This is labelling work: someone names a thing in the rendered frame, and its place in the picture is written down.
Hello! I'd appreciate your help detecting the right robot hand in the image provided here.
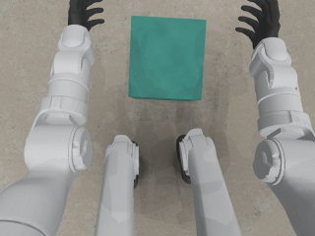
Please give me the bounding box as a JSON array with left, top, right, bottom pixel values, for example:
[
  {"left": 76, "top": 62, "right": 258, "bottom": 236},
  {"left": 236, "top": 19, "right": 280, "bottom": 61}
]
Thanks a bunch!
[{"left": 235, "top": 0, "right": 281, "bottom": 50}]

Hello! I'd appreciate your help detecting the left robot hand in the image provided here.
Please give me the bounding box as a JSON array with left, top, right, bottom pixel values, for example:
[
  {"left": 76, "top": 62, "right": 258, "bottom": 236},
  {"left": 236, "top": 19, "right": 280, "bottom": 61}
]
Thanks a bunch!
[{"left": 68, "top": 0, "right": 104, "bottom": 31}]

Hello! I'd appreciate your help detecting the robot left forearm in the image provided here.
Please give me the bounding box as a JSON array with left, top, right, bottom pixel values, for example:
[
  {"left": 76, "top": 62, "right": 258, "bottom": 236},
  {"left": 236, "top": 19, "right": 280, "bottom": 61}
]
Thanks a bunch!
[{"left": 24, "top": 25, "right": 95, "bottom": 167}]

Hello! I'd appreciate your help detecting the right robot shin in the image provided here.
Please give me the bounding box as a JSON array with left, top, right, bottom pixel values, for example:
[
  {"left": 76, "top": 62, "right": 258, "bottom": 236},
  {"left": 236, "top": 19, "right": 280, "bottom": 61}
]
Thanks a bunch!
[{"left": 184, "top": 128, "right": 216, "bottom": 176}]

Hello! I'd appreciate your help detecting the carton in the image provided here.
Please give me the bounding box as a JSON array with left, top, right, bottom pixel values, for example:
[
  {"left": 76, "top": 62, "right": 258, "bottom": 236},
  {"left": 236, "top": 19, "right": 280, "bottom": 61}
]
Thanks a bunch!
[{"left": 128, "top": 16, "right": 207, "bottom": 101}]

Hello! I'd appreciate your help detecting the right robot upper arm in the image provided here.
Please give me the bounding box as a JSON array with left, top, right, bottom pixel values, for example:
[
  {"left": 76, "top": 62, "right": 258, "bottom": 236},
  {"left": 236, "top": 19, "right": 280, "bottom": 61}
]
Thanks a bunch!
[{"left": 252, "top": 138, "right": 315, "bottom": 236}]

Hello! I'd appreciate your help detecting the left robot upper arm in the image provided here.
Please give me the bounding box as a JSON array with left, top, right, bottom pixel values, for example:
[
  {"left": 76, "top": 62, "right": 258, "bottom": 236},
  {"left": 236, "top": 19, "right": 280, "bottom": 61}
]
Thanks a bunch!
[{"left": 0, "top": 125, "right": 93, "bottom": 236}]

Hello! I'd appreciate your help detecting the right robot thigh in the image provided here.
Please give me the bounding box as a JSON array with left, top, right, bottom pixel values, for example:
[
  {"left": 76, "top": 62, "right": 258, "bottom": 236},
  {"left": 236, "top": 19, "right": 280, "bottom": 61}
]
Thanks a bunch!
[{"left": 179, "top": 134, "right": 242, "bottom": 236}]

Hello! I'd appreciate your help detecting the robot right forearm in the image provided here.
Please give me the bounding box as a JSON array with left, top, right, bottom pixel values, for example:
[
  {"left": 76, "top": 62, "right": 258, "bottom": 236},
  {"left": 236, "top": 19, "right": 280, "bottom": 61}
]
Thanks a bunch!
[{"left": 249, "top": 37, "right": 315, "bottom": 143}]

